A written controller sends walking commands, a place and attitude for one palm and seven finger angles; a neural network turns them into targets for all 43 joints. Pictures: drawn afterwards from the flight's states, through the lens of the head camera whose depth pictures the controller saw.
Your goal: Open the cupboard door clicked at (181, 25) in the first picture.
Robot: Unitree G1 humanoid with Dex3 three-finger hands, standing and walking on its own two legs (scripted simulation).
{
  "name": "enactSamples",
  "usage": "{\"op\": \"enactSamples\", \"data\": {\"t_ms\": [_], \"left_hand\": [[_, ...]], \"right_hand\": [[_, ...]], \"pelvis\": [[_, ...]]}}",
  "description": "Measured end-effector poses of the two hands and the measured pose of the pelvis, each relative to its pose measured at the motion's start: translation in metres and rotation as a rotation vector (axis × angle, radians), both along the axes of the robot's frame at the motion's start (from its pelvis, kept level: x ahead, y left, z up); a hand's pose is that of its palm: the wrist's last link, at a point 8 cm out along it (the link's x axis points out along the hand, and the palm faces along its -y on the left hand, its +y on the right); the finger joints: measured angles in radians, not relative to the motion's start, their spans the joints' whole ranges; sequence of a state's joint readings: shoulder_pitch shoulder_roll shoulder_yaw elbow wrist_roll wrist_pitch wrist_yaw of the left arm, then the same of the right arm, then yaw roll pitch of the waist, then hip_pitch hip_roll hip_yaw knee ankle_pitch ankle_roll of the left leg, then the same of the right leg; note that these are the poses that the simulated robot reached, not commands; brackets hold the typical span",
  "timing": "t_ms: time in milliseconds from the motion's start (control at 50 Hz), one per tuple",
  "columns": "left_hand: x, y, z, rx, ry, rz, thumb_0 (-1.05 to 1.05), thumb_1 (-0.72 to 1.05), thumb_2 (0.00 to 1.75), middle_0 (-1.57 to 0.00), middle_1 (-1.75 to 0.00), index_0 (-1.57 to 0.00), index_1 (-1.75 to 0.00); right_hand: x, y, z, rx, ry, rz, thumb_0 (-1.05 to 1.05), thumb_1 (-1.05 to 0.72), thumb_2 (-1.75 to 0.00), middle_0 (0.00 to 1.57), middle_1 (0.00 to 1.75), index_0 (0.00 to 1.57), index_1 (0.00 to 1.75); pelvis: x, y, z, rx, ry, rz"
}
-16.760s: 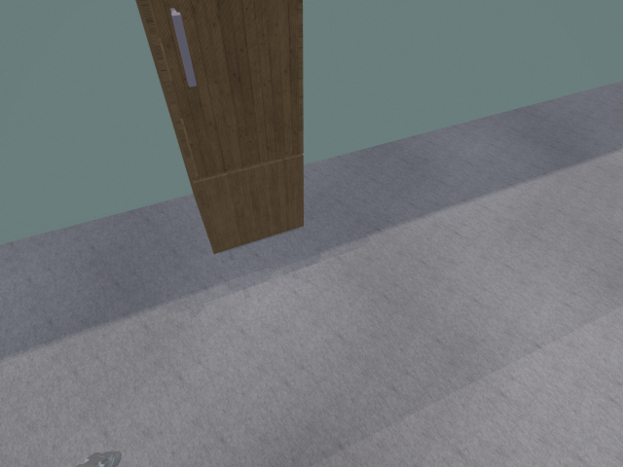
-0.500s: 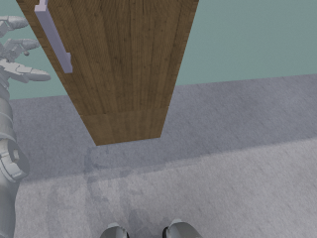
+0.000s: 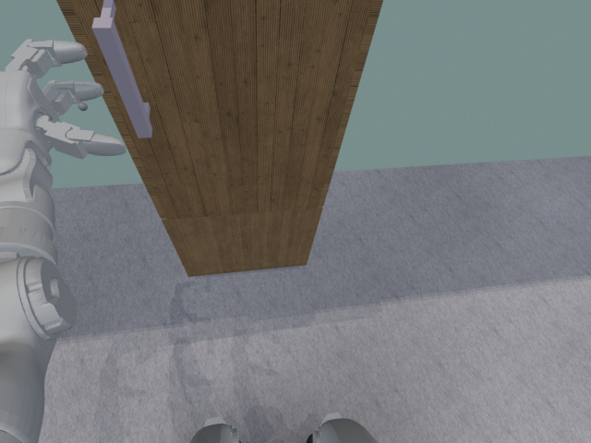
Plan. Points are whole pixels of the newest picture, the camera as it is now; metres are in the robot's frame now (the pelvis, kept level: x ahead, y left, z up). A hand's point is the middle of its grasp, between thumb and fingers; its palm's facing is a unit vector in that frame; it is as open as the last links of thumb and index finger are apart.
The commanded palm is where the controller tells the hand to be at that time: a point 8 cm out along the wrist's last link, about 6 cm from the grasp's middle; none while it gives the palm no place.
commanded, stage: move the hooked fingers beside the handle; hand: left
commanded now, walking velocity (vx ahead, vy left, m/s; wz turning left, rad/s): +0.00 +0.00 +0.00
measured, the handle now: (128, 76) +0.58 +0.17 +0.12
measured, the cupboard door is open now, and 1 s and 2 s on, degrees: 0 0 0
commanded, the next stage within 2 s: slide the fingers in behind the handle in 0.16 s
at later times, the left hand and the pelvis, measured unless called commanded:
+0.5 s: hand (94, 101) +0.53 +0.21 +0.12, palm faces +0.02 -1.00 +0.01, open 14.0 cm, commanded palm +0.51 +0.25 +0.12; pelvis +0.00 +0.00 +0.00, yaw -1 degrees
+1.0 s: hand (119, 105) +0.53 +0.18 +0.12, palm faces +0.03 -1.00 +0.01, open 14.0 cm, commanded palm +0.51 +0.22 +0.12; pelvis +0.00 +0.00 +0.00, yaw +0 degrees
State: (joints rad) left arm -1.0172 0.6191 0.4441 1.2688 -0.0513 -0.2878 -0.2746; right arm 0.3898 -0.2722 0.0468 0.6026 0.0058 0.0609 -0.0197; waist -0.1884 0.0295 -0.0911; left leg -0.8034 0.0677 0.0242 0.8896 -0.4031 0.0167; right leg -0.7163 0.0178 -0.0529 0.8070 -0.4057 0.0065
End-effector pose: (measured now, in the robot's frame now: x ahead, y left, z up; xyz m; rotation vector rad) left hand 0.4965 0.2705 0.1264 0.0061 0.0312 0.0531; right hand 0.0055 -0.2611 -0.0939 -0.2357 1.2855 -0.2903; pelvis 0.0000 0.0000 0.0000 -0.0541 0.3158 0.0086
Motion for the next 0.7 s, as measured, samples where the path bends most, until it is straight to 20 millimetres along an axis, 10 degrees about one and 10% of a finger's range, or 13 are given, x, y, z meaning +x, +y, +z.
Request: {"op": "enactSamples", "data": {"t_ms": [360,700], "left_hand": [[0.009,-0.003,0.000,-0.010,-0.006,-0.029,-0.02,-0.50,0.30,-0.30,-1.20,-0.30,-1.20],[0.010,-0.020,-0.001,-0.011,-0.014,-0.032,-0.02,-0.50,0.30,-0.30,-1.20,-0.30,-1.20]], "right_hand": [[-0.063,-0.006,0.009,-0.030,0.155,-0.061,0.00,-0.91,-0.89,0.20,0.30,0.20,0.30],[-0.037,0.010,0.001,0.023,0.092,-0.047,0.00,-0.91,-0.89,0.20,0.30,0.20,0.30]], "pelvis": [[-0.005,-0.002,-0.001,-0.007,0.022,-0.001],[0.003,0.004,0.001,-0.004,0.015,-0.008]]}}
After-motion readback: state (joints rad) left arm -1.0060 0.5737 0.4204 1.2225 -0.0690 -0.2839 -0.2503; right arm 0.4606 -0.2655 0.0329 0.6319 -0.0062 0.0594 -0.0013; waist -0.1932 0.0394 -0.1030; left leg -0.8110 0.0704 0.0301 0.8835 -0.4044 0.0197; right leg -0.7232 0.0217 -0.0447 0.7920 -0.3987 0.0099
